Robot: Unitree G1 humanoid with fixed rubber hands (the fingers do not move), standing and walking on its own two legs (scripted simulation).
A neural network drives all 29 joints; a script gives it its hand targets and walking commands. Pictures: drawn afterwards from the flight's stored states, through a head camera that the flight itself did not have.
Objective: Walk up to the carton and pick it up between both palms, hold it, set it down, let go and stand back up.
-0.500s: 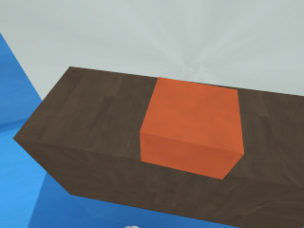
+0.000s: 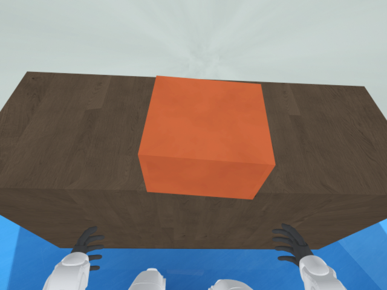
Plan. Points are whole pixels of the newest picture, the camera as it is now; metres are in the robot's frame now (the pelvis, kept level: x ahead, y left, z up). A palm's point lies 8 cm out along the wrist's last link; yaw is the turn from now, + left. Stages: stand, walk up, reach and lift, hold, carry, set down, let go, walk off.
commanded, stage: reach and lift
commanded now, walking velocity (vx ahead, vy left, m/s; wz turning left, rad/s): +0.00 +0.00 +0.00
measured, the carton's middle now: (204, 137) +0.46 -0.01 +0.00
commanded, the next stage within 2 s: none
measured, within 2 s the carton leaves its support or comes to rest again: neither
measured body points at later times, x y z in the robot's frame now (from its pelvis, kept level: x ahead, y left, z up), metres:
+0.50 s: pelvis +0.02 +0.00 +0.02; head +0.06 +0.01 +0.47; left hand +0.19 +0.26 -0.07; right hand +0.21 -0.22 -0.07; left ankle +0.07 +0.14 -0.71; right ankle +0.01 -0.07 -0.71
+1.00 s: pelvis +0.05 +0.02 +0.03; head +0.03 +0.04 +0.48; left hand +0.23 +0.25 -0.03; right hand +0.22 -0.23 -0.02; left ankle +0.07 +0.14 -0.71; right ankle +0.01 -0.07 -0.71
